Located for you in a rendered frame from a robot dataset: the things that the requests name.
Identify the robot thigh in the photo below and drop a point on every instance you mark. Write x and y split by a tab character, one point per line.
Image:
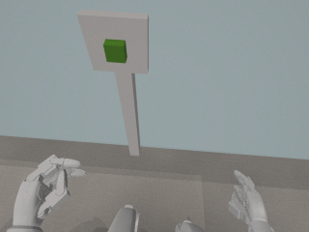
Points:
188	227
125	221

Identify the right robot forearm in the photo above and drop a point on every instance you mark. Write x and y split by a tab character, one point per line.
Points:
259	226

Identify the left robot hand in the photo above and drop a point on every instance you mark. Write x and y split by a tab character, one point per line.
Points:
29	209

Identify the panel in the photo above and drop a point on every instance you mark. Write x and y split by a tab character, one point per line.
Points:
98	26

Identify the robot right thigh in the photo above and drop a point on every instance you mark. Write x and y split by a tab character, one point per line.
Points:
188	227

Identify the right robot hand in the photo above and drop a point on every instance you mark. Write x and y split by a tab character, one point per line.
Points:
252	206

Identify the button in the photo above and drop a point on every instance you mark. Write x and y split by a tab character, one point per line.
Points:
115	51

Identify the robot left thigh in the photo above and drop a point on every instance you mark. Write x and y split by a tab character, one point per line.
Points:
125	221

